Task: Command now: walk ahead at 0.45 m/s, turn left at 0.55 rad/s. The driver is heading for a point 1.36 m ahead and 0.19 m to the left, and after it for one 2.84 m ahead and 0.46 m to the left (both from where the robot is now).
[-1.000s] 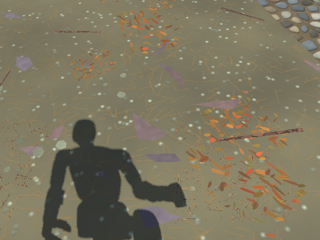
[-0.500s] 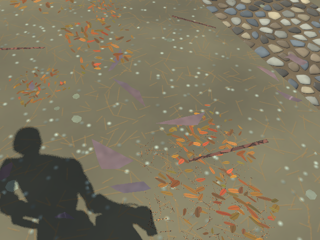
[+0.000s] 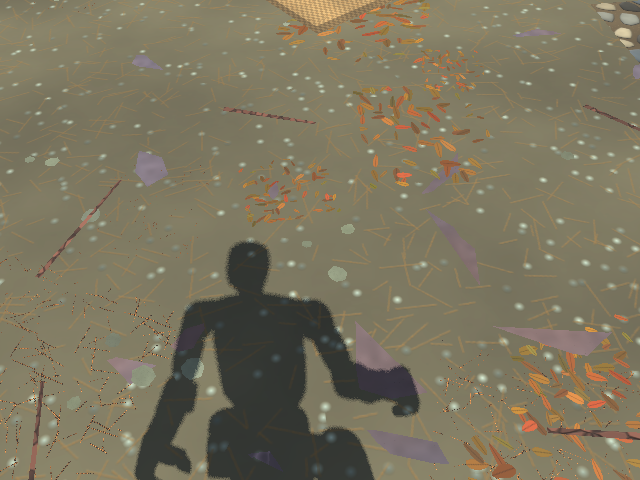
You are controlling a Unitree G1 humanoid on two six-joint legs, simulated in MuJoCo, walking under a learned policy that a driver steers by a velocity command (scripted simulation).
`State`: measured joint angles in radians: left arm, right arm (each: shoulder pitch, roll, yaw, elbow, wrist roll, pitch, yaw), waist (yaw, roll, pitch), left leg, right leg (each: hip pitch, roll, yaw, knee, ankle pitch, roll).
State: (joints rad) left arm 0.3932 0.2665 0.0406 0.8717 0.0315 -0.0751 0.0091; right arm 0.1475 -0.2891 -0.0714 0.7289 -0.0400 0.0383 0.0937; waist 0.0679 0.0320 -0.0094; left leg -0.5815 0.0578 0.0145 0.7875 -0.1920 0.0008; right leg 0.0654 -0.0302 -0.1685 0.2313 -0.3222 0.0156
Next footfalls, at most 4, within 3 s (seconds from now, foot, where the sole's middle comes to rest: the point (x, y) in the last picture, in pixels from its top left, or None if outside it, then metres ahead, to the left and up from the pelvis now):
0.10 left None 0.18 0.13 -0.78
0.62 right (345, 465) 0.54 0.04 -0.78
1.14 left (236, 365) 0.75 0.30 -0.78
1.68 right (291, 255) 1.09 0.20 -0.78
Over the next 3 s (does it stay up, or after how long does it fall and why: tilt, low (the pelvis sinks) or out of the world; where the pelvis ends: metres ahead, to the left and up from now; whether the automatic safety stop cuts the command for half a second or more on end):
stays up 1.57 0.29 0.01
